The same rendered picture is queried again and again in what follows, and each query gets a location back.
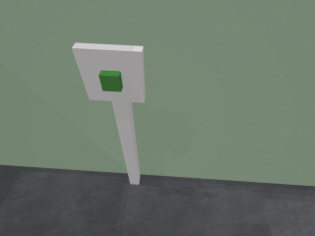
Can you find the button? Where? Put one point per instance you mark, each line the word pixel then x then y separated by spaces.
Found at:
pixel 110 80

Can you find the panel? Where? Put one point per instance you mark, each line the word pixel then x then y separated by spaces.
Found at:
pixel 92 58

